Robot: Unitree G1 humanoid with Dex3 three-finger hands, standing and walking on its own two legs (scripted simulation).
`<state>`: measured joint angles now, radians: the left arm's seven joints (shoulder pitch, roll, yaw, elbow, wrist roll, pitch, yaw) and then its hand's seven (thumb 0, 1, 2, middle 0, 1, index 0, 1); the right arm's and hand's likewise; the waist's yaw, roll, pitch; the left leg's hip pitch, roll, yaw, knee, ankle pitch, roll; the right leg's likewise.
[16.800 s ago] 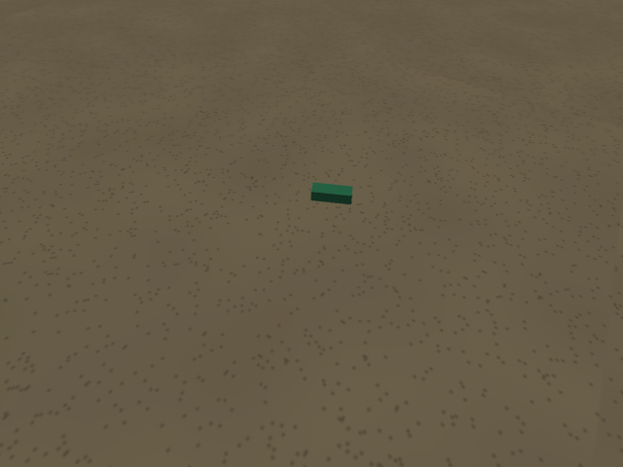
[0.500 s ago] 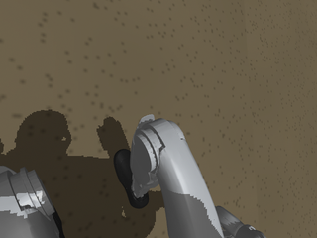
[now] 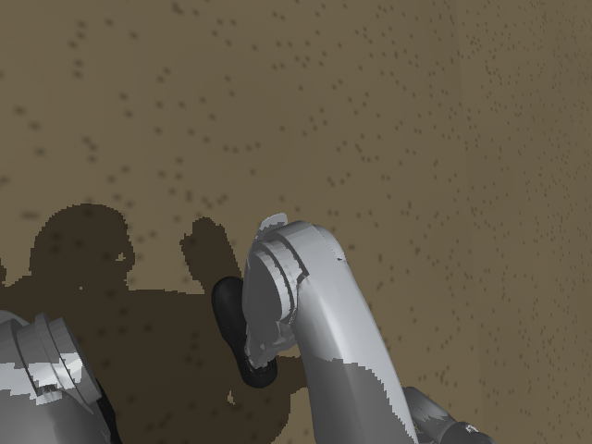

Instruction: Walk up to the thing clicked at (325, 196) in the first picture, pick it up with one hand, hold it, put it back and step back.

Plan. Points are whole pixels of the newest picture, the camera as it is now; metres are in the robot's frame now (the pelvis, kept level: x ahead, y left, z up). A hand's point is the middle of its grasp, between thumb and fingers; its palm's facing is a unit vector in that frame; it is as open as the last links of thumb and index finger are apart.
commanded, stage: settle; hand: left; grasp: from above
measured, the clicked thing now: out of the picture +0.47 +0.33 -0.28
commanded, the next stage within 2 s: lift in 0.98 s
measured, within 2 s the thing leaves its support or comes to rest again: leaves its support in 0.36 s
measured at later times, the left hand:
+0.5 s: hand out of the picture +0.46 +0.33 -0.23, palm faces -0.40 -0.14 -0.91, open 9.8 cm
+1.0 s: hand out of the picture +0.45 +0.33 -0.14, palm faces -0.44 -0.09 -0.90, open 9.8 cm
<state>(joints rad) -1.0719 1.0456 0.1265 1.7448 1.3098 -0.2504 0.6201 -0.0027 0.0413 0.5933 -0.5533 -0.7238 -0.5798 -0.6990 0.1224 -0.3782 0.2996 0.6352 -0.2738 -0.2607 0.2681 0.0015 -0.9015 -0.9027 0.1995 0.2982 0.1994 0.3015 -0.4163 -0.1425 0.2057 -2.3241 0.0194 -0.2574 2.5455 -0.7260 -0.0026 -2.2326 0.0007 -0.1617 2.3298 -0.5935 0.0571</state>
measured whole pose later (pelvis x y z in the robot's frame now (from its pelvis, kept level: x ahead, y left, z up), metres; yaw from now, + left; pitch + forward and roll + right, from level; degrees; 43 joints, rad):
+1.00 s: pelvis +0.00 -0.01 +0.02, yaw +5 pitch +33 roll -10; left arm -0.98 0.80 0.07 1.41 1.25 -0.21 0.33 0.00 0.04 0.50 -0.68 -0.56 -0.70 -0.53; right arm 0.17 -0.32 0.11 0.68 -0.15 -0.09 0.21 0.00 -0.92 -0.90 0.20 0.30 0.20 0.30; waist -0.28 0.01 -0.01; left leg -2.32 0.00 -0.16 2.42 -0.68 0.00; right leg -2.26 -0.04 -0.09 2.28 -0.61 0.04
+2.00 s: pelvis +0.00 -0.01 +0.23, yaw +11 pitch +28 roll -4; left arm -0.47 0.54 -0.07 0.73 1.01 -0.05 0.07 0.00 0.06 0.46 -0.69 -0.54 -0.72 -0.51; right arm 0.15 -0.25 -0.02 0.65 0.02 0.03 0.00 0.01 -0.91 -0.90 0.20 0.30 0.20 0.30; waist -0.10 0.05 -0.18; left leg -1.62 0.03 -0.05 1.74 -0.61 0.00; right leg -1.60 -0.04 -0.04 1.67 -0.55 0.03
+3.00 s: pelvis +0.07 +0.01 +0.44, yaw +11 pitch +8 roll -1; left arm -0.32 0.39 -0.19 0.84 1.01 -0.03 0.12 -0.01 0.03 0.50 -0.70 -0.54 -0.73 -0.51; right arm 0.25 -0.25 -0.04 0.73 0.04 0.01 -0.04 0.01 -0.90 -0.90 0.20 0.30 0.20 0.30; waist -0.04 0.03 -0.08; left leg -0.54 0.03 0.03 0.77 -0.37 0.00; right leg -0.56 -0.03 0.00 0.74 -0.31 0.03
